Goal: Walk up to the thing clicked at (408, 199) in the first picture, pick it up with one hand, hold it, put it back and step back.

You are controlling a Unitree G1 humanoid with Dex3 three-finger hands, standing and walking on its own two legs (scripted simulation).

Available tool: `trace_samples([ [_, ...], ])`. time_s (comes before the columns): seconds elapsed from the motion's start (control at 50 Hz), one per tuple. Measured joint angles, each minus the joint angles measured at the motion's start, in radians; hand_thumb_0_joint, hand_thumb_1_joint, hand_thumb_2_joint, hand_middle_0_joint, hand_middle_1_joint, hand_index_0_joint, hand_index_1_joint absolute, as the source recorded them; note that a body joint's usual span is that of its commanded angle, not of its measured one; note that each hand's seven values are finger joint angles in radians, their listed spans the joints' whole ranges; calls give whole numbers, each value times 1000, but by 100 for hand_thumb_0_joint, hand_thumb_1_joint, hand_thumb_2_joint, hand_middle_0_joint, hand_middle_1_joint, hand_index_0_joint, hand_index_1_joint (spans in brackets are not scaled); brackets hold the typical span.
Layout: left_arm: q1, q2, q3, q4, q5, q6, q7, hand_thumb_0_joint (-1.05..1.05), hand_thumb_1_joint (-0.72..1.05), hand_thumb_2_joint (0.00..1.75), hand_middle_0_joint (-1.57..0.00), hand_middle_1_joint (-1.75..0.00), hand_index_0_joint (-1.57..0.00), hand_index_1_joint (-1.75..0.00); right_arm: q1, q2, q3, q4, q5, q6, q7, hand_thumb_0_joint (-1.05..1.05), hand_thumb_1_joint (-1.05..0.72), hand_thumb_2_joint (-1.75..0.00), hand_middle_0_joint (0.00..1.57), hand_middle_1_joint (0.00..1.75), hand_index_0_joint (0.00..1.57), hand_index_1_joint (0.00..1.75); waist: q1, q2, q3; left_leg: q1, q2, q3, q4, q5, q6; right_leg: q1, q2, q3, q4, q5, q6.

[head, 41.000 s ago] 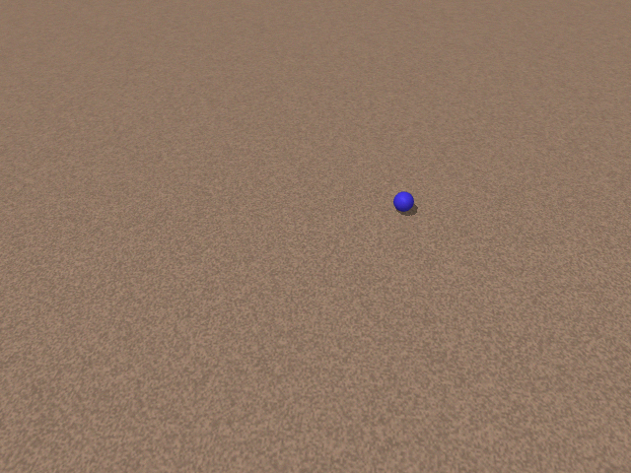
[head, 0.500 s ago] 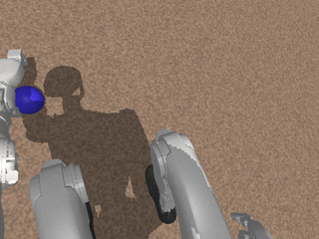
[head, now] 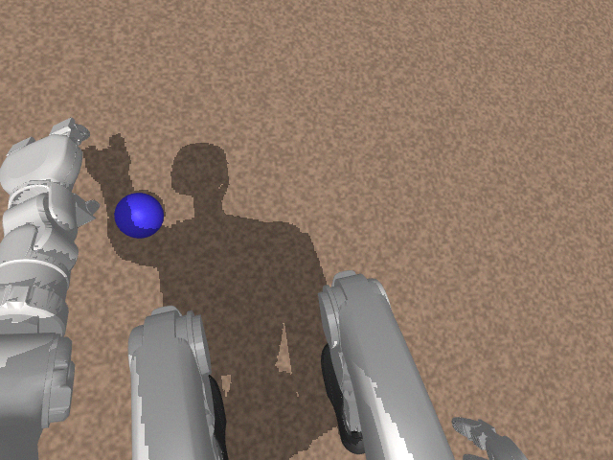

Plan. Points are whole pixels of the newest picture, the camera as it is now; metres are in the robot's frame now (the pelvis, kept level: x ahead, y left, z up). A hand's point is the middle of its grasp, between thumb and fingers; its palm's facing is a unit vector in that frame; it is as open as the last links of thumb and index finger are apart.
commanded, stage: home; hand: left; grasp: from above
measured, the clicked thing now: (139, 215) +0.52 +0.23 -0.35
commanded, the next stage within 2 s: none
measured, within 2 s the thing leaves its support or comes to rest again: neither
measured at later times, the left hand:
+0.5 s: hand (12, 361) +0.28 +0.21 +0.08, palm faces -0.05 -0.90 -0.43, open 7.4 cm
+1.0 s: hand out of the picture +0.22 +0.20 +0.27, palm faces +0.18 -0.96 -0.22, open 7.4 cm
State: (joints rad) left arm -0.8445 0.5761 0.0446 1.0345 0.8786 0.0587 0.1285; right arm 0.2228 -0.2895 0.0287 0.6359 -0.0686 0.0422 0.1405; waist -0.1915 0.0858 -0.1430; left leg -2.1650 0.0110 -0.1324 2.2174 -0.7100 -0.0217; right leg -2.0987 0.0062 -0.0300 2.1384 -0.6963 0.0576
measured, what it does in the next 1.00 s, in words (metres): rises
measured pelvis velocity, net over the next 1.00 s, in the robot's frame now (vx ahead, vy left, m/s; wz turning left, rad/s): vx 0.07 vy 0.00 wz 0.12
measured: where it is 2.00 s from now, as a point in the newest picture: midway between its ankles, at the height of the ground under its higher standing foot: (283, 435)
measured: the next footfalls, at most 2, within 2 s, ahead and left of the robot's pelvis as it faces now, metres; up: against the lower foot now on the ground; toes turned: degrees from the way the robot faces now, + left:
none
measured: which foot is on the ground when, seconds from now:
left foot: down 0.00-1.00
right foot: down 0.00-1.00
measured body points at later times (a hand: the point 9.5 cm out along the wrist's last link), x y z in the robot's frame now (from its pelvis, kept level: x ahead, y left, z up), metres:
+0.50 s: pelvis +0.00 -0.01 +0.18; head +0.12 +0.03 +0.62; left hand +0.28 +0.25 +0.11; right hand +0.22 -0.23 +0.09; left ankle +0.07 +0.13 -0.36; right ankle +0.09 -0.14 -0.36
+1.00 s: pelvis +0.07 +0.00 +0.32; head +0.09 +0.01 +0.77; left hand +0.20 +0.25 +0.28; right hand +0.24 -0.23 +0.24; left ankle +0.07 +0.13 -0.36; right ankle +0.09 -0.14 -0.36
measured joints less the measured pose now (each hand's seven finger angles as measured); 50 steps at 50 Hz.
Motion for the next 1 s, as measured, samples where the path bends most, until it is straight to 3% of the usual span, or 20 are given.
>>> trace_samples([
  [0.12, 240, -87, -18, -280, -213, 39, -90, 0, 54, 90, -23, -41, -22, -42, -33, -20, -42, -36, 38, 24, -33, 0, -90, -89, 21, 30, 20, 30, 73, -5, -33, 139, 5, 19, -144, 34, 3, 131, -6, 5, -134, 32, -6],
  [0.22, 408, -143, -37, -441, -349, 73, -94, 0, 74, 90, -22, -35, -22, -35, -72, -11, -61, -58, 57, 11, -72, 0, -90, -89, 20, 30, 20, 30, 112, -32, -50, 260, 5, 22, -255, 64, -3, 250, -14, 0, -238, 57, -15],
  [0.34, 572, -203, -54, -563, -494, 148, -59, 1, 85, 90, -22, -31, -22, -32, -124, 21, -49, -62, 79, -35, -127, 0, -90, -89, 20, 30, 20, 30, 126, -46, -58, 432, 2, 26, -393, 91, -7, 423, -23, -6, -370, 79, -22],
  [0.52, 787, -274, -50, -707, -742, 251, -38, 1, 89, 90, -21, -30, -21, -30, -120, 75, 0, -73, 97, -103, -190, 0, -90, -89, 21, 30, 20, 30, 118, -49, -56, 728, 12, 39, -629, 126, -5, 714, -23, -9, -604, 117, -28],
  [0.64, 910, -316, -22, -803, -844, 305, -29, 1, 89, 90, -21, -30, -21, -30, -64, 87, 20, -78, 104, -129, -229, 1, -90, -89, 21, 30, 21, 30, 112, -47, -45, 926, 19, 45, -786, 148, -5, 913, -21, -12, -765, 143, -29],
  [0.76, 1048, -349, 5, -911, -912, 352, -31, 1, 90, 90, -21, -30, -21, -30, 6, 87, 26, -78, 105, -155, -271, 1, -90, -89, 21, 30, 21, 30, 111, -43, -35, 1118, 25, 50, -945, 175, -3, 1108, -18, -16, -932, 175, -29],
  [0.86, 1175, -362, 8, -1015, -941, 379, -43, 1, 90, 90, -21, -30, -21, -30, 58, 82, 18, -93, 101, -177, -297, 1, -90, -89, 21, 30, 20, 30, 116, -38, -29, 1262, 28, 57, -1062, 197, -1, 1253, -17, -15, -1055, 201, -29],
  [1.0, 1327, -363, -3, -1147, -945, 396, -65, 1, 90, 90, -20, -30, -21, -30, 88, 74, 7, -112, 91, -214, -321, 1, -90, -89, 21, 30, 20, 30, 129, -24, -38, 1405, 28, 63, -1176, 219, 4, 1400, -19, -15, -1177, 228, -26],
])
